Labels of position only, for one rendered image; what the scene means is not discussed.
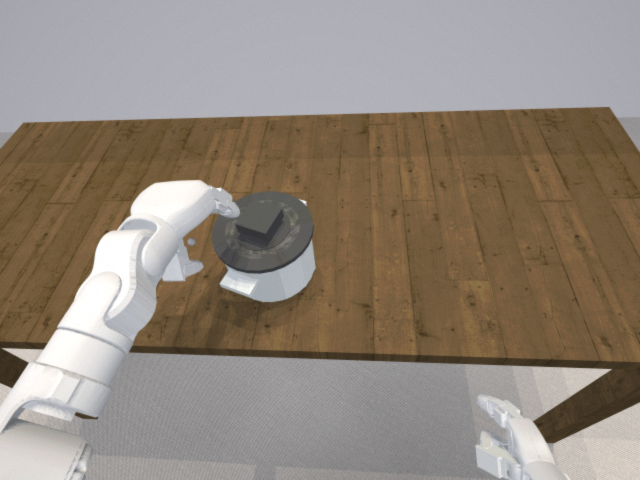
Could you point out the knob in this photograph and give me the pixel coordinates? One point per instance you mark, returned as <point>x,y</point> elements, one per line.
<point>259,220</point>

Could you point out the robot left forearm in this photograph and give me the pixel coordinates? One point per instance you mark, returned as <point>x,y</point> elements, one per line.
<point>76,368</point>

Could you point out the left robot upper arm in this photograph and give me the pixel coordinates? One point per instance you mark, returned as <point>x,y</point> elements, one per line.
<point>29,451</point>

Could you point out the table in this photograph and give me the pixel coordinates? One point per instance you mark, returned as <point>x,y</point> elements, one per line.
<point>489,237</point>

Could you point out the lid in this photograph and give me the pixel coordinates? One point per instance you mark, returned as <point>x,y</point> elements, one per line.
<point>248,254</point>

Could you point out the right robot hand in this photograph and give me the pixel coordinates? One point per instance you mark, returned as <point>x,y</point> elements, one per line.
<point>503,457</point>

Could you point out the pot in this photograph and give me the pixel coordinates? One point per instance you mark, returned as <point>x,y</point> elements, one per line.
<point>273,286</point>

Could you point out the left robot hand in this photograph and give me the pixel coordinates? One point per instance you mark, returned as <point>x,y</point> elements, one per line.
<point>184,205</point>

